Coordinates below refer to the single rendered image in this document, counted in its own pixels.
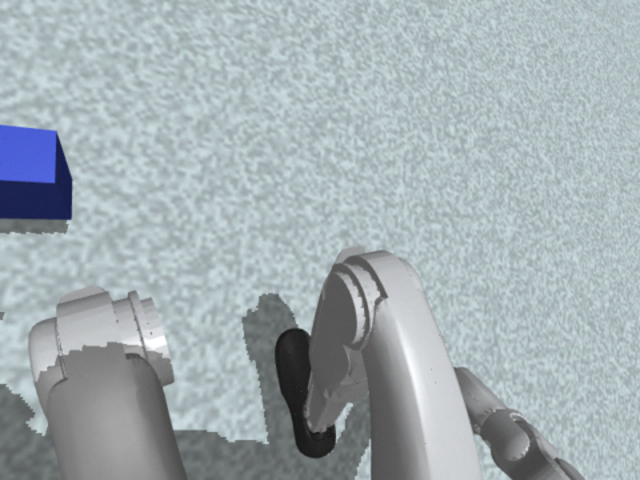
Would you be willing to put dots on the right robot hand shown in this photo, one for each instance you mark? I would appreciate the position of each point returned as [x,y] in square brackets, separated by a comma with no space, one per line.
[480,401]

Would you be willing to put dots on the right robot foot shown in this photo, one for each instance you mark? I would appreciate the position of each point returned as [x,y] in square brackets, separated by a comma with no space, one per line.
[293,370]

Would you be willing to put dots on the right robot arm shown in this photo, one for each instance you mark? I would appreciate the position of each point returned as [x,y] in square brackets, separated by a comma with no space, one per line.
[521,451]

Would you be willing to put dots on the carton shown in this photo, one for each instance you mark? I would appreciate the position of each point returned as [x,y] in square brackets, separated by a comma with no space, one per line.
[35,181]

